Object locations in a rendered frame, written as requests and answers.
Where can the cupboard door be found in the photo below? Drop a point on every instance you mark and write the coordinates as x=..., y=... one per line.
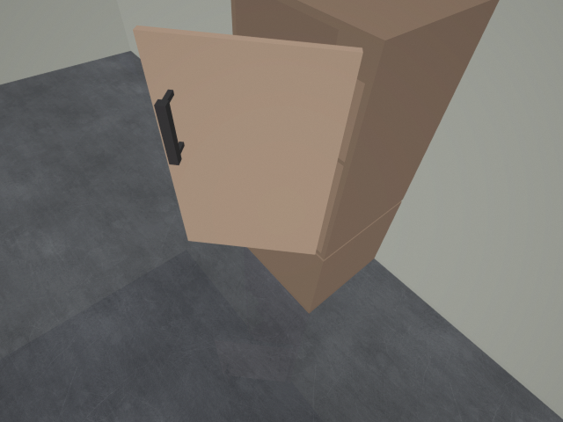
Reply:
x=262, y=121

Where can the handle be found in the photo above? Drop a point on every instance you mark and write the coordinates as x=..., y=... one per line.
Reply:
x=173, y=148

